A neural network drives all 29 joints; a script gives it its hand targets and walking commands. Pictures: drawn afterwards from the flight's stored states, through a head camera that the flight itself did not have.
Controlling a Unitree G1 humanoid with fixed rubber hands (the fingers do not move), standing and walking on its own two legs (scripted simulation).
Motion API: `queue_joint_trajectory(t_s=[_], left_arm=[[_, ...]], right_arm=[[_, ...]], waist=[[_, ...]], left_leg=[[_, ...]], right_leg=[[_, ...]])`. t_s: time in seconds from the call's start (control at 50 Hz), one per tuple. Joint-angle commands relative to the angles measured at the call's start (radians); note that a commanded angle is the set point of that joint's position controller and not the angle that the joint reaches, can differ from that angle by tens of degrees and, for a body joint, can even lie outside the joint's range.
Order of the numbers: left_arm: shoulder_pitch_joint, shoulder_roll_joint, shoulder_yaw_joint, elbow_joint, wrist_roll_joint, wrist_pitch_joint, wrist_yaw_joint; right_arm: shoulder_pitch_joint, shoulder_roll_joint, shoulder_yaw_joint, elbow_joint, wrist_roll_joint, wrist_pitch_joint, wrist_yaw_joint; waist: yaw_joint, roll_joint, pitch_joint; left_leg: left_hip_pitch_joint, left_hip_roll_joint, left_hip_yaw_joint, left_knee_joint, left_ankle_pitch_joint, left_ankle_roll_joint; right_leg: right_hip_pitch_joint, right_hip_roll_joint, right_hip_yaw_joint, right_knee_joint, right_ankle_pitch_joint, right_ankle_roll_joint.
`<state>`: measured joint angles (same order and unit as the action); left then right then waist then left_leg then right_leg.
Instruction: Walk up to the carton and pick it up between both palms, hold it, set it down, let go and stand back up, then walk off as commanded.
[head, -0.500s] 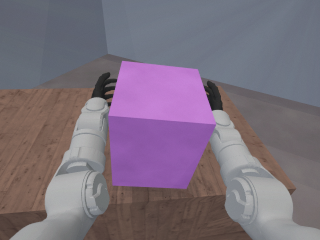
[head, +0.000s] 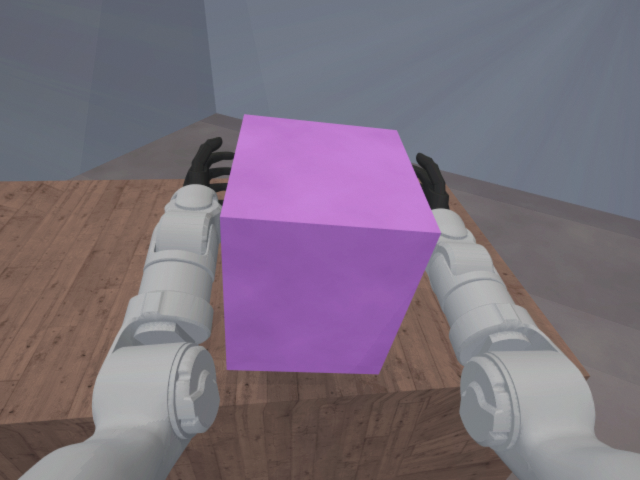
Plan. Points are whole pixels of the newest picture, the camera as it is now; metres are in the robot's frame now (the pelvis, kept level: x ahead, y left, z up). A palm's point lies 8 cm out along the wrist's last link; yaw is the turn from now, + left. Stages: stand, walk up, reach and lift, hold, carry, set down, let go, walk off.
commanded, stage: reach and lift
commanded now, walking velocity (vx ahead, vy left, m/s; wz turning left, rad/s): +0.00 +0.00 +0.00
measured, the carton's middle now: (313, 247) +0.38 +0.04 +0.16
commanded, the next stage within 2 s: hold in 1.52 s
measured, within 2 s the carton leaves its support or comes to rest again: neither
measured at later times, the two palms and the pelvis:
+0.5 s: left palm (196, 182) +0.38 +0.19 +0.25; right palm (440, 191) +0.40 -0.10 +0.24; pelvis +0.00 +0.00 +0.00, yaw +0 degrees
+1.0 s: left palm (198, 173) +0.38 +0.18 +0.26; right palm (451, 168) +0.40 -0.11 +0.28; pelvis +0.00 +0.00 +0.00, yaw +0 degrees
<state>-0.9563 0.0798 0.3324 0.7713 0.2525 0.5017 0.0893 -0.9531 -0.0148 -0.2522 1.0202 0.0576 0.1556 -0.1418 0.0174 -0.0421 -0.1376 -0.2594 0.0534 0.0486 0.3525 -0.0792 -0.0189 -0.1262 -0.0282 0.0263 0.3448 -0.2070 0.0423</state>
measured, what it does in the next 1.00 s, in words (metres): stands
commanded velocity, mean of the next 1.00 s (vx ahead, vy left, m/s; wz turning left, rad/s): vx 0.00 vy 0.00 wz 0.00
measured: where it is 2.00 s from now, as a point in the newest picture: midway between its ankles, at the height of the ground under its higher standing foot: outside the picture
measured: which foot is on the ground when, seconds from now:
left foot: down 0.00-1.00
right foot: down 0.00-1.00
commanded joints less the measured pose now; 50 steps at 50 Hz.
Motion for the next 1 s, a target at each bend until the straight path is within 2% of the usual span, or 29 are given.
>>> queue_joint_trajectory(t_s=[0.0,0.04,0.06,0.14,0.18,0.3,0.42,0.48,0.52,0.62,0.7,0.84,0.92,0.98], left_arm=[[-0.719,-0.738,-0.396,-0.208,-0.174,-0.050,-0.140],[-0.715,-0.743,-0.398,-0.219,-0.174,-0.036,-0.141],[-0.707,-0.738,-0.402,-0.231,-0.174,-0.027,-0.144],[-0.695,-0.733,-0.399,-0.250,-0.172,0.003,-0.148],[-0.713,-0.753,-0.425,-0.276,-0.186,0.010,-0.148],[-0.750,-0.778,-0.501,-0.359,-0.244,0.033,-0.131],[-0.718,-0.727,-0.436,-0.302,-0.205,0.088,-0.138],[-0.765,-0.736,-0.451,-0.323,-0.224,0.100,-0.139],[-0.815,-0.747,-0.487,-0.380,-0.256,0.095,-0.131],[-0.852,-0.763,-0.520,-0.396,-0.297,0.102,-0.115],[-0.861,-0.750,-0.500,-0.377,-0.292,0.114,-0.111],[-0.909,-0.719,-0.456,-0.344,-0.279,0.131,-0.118],[-0.941,-0.714,-0.452,-0.376,-0.287,0.133,-0.119],[-0.939,-0.709,-0.455,-0.387,-0.290,0.139,-0.119]], right_arm=[[-1.026,0.518,0.398,-0.395,0.111,-0.023,0.063],[-1.024,0.521,0.414,-0.408,0.130,-0.004,0.057],[-1.000,0.513,0.415,-0.405,0.132,0.008,0.053],[-0.989,0.503,0.434,-0.416,0.162,0.045,0.044],[-0.991,0.506,0.437,-0.437,0.168,0.056,0.038],[-1.037,0.526,0.494,-0.545,0.233,0.087,0.021],[-0.999,0.490,0.468,-0.456,0.240,0.159,0.016],[-1.028,0.499,0.462,-0.462,0.256,0.176,0.016],[-1.046,0.516,0.474,-0.494,0.277,0.183,0.017],[-1.098,0.531,0.491,-0.551,0.313,0.204,0.016],[-1.102,0.531,0.486,-0.531,0.321,0.229,0.015],[-1.078,0.524,0.441,-0.412,0.318,0.273,0.021],[-1.054,0.526,0.431,-0.373,0.328,0.288,0.027],[-1.070,0.526,0.444,-0.393,0.341,0.294,0.027]], waist=[[-0.080,0.047,-0.455],[-0.075,0.051,-0.448],[-0.088,0.054,-0.446],[-0.090,0.059,-0.427],[-0.107,0.074,-0.447],[-0.124,0.090,-0.540],[-0.124,0.080,-0.414],[-0.131,0.080,-0.428],[-0.135,0.095,-0.497],[-0.137,0.102,-0.537],[-0.128,0.098,-0.512],[-0.135,0.098,-0.427],[-0.139,0.113,-0.454],[-0.135,0.106,-0.480]], left_leg=[[0.487,-0.079,-0.015,0.042,0.225,-0.023],[0.479,-0.081,-0.019,0.041,0.214,-0.020],[0.485,-0.082,-0.019,0.040,0.214,-0.020],[0.479,-0.085,-0.023,0.036,0.200,-0.017],[0.489,-0.085,-0.029,0.042,0.214,-0.025],[0.536,-0.084,-0.045,0.067,0.267,-0.035],[0.470,-0.085,-0.041,0.028,0.139,-0.019],[0.457,-0.085,-0.042,0.025,0.112,-0.021],[0.484,-0.083,-0.048,0.041,0.155,-0.030],[0.487,-0.082,-0.059,0.061,0.161,-0.032],[0.475,-0.081,-0.058,0.054,0.126,-0.026],[0.422,-0.079,-0.055,0.031,0.047,-0.023],[0.430,-0.077,-0.059,0.032,0.063,-0.029],[0.435,-0.078,-0.060,0.039,0.084,-0.031]], right_leg=[[-0.041,0.107,-0.095,-0.142,0.160,0.011],[-0.039,0.108,-0.090,-0.142,0.154,0.010],[-0.040,0.107,-0.090,-0.143,0.161,0.012],[-0.042,0.108,-0.085,-0.145,0.148,0.013],[-0.044,0.112,-0.086,-0.140,0.164,0.013],[-0.050,0.120,-0.084,-0.131,0.215,0.011],[-0.083,0.111,-0.072,-0.150,0.103,0.014],[-0.082,0.111,-0.073,-0.145,0.088,0.011],[-0.082,0.117,-0.077,-0.131,0.130,0.011],[-0.107,0.119,-0.069,-0.126,0.139,0.011],[-0.128,0.118,-0.065,-0.130,0.110,0.012],[-0.147,0.110,-0.058,-0.134,0.050,0.012],[-0.139,0.112,-0.056,-0.127,0.068,0.010],[-0.130,0.115,-0.056,-0.120,0.087,0.013]])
